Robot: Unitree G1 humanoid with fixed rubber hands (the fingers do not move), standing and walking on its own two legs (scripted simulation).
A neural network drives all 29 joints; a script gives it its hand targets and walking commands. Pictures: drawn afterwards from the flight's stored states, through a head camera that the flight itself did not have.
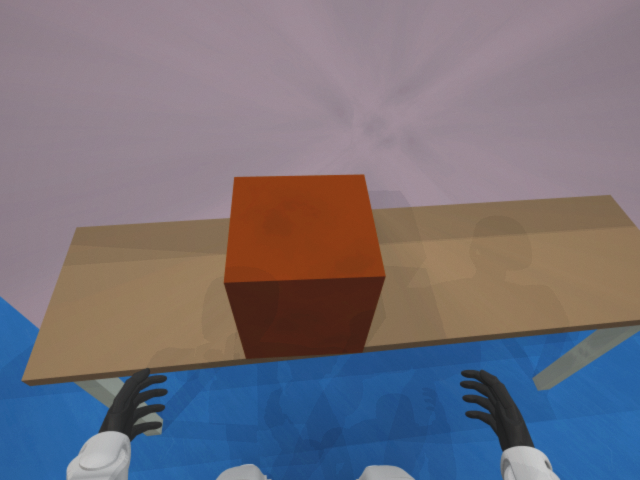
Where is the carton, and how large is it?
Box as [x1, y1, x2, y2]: [224, 174, 385, 358]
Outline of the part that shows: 363,174 234,177 224,284 246,358 362,351 385,276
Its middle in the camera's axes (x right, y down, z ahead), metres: -0.03 +0.05 +0.66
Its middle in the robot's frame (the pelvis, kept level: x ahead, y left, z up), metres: +0.44 +0.03 -0.07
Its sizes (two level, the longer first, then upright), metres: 0.210 0.200 0.250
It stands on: a table, 0.56 m high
